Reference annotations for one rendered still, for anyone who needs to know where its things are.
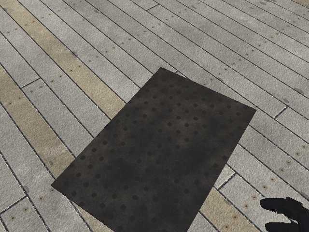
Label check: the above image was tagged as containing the right robot hand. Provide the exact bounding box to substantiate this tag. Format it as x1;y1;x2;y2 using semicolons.
260;196;309;232

